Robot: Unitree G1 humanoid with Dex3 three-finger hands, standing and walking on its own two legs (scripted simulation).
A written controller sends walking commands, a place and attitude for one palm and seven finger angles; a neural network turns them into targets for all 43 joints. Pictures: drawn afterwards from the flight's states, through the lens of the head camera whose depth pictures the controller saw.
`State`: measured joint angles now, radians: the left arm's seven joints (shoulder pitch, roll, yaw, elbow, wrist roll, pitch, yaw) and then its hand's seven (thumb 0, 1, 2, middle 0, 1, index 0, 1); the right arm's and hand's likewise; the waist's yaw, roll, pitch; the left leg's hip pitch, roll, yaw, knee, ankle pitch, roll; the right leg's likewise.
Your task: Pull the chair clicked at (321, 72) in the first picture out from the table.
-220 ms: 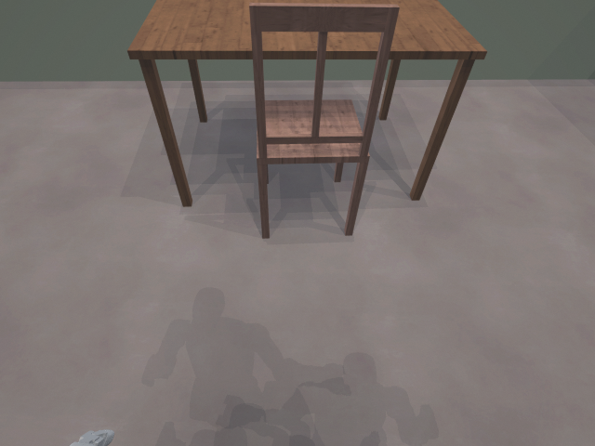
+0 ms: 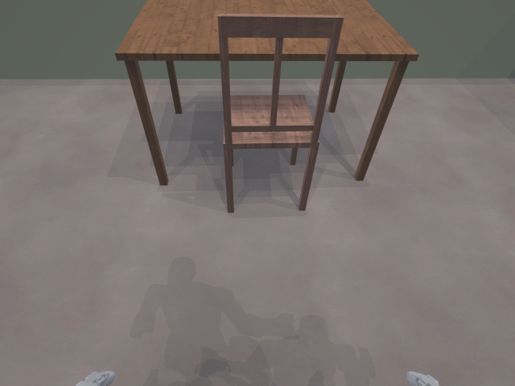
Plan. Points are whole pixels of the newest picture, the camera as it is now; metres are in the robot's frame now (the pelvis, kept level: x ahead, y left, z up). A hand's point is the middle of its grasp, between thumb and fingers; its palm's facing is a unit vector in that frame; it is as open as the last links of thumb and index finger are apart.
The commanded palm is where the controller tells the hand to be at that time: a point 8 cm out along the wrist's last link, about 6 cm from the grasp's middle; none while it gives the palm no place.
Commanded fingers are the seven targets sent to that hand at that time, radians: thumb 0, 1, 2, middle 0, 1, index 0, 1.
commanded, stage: stand and wait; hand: left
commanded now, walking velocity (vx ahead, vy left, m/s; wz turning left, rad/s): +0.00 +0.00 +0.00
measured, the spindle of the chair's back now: (275, 85) +1.09 +0.00 -0.07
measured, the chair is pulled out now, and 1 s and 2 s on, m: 0.00 0.00 0.00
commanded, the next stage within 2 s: look at it before walking up in 0.60 s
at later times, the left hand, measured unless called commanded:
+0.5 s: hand out of the picture +0.06 +0.23 -0.15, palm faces -0.03 -0.94 -0.34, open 7.4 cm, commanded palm none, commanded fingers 0.00 0.90 0.90 -0.20 -0.30 -0.20 -0.30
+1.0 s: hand out of the picture +0.05 +0.22 -0.15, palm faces -0.04 -0.94 -0.33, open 7.4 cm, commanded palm none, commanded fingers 0.00 0.90 0.90 -0.20 -0.30 -0.20 -0.30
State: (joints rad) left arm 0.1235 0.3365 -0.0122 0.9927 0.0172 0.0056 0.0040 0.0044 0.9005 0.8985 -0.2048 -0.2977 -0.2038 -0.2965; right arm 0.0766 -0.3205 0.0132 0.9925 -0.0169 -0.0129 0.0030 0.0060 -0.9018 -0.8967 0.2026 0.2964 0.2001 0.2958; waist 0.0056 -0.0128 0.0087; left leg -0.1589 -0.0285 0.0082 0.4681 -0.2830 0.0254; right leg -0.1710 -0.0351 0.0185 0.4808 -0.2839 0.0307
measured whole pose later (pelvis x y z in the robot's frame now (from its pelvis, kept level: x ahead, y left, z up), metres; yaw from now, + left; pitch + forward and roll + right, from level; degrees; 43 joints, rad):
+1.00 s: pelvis -0.02 -0.02 +0.01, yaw +0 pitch -2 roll +0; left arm 0.15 0.33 -0.01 1.08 0.02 -0.01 0.00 0.00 0.90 0.90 -0.21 -0.30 -0.20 -0.30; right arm 0.14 -0.33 0.01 1.11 -0.01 -0.01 0.01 0.01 -0.90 -0.90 0.20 0.30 0.20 0.30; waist 0.00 -0.01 0.03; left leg -0.14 0.01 0.00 0.38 -0.20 -0.01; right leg -0.16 0.00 0.01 0.40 -0.20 0.00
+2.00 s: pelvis +0.06 -0.03 +0.01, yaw -17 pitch +1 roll +0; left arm 0.46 0.16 0.04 1.03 0.03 -0.03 -0.01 0.00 0.90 0.90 -0.21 -0.30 -0.21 -0.30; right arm 0.15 -0.21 -0.05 0.92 -0.02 0.00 0.02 0.01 -0.91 -0.90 0.20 0.30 0.20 0.30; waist 0.06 -0.01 0.03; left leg -0.53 0.08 0.04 0.85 -0.27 -0.06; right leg -0.12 0.05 0.12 0.38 -0.27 -0.03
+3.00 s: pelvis +0.39 -0.18 +0.00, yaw -54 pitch +1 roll +0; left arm 0.29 0.23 0.07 0.95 0.03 -0.02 -0.01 0.00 0.91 0.90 -0.20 -0.30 -0.20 -0.30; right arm 0.08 -0.18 -0.03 0.87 -0.02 -0.01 0.01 0.00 -0.91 -0.90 0.20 0.30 0.19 0.29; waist 0.04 0.00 0.04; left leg -0.55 0.12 0.03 0.84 -0.30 -0.08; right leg -0.24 0.09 0.05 0.50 -0.26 -0.06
